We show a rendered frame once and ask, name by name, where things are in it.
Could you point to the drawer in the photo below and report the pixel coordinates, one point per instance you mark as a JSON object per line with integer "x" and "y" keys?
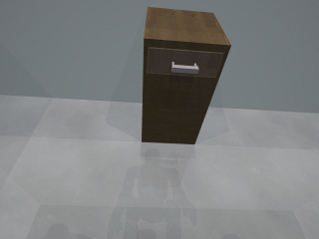
{"x": 160, "y": 61}

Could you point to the cabinet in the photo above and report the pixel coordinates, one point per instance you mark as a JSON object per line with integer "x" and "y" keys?
{"x": 174, "y": 106}

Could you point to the handle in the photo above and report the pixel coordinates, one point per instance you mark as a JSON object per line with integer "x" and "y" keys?
{"x": 184, "y": 69}

